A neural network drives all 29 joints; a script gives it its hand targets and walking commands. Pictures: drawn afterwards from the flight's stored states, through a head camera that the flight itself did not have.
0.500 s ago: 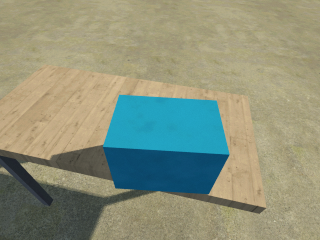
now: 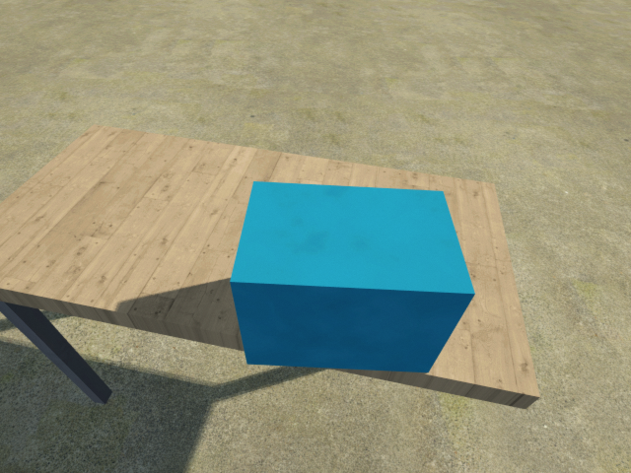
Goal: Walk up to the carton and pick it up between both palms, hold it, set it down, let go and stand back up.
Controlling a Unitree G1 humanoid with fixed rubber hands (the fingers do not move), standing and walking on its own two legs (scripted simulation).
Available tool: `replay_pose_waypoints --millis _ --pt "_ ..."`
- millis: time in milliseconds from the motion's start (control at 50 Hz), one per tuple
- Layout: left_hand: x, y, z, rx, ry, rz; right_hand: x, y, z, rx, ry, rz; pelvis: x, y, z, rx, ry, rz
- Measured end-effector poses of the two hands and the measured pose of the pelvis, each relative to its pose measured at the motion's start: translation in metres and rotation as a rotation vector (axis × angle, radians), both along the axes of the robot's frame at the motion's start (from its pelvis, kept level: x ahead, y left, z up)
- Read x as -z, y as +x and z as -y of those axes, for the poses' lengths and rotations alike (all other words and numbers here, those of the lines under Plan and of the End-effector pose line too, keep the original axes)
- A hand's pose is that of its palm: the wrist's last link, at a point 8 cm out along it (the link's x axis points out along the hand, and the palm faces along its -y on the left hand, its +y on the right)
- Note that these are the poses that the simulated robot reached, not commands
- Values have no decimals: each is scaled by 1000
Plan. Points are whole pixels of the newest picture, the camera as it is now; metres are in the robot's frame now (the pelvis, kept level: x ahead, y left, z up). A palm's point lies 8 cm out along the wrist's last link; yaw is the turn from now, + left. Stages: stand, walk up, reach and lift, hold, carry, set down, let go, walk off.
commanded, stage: stand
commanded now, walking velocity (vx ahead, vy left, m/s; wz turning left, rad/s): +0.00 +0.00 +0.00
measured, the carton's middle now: (343, 279) +0.38 -0.03 +0.02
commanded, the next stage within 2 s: none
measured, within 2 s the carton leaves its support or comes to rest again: neither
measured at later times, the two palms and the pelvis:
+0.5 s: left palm out of the picture -0.05 +0.20 -0.15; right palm out of the picture -0.05 -0.20 -0.15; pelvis +0.00 +0.01 +0.00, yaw +0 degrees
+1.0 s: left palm out of the picture -0.05 +0.18 -0.15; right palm out of the picture -0.06 -0.21 -0.14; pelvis +0.00 -0.01 +0.00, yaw +1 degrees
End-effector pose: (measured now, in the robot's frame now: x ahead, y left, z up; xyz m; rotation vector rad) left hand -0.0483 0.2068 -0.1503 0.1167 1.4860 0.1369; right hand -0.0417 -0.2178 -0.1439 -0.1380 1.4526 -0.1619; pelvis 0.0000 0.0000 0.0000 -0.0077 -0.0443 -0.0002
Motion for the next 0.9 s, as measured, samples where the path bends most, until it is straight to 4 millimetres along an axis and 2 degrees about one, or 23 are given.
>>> replay_pose_waypoints --millis 160,480,700,900 --pt "0 -11 0 4 -13 -46 0 -8 -11 7 10 -23 0 -2 -5 1 2 -4" --pt "1 0 2 6 -14 -42 2 -12 -21 20 26 -32 0 1 -7 -2 7 -4" --pt "-1 3 4 -1 5 -35 2 -16 -14 23 29 -43 -1 2 0 -8 11 1" --pt "0 -2 23 -5 -25 -49 0 -18 -8 26 32 -56 -2 3 9 -11 8 -2"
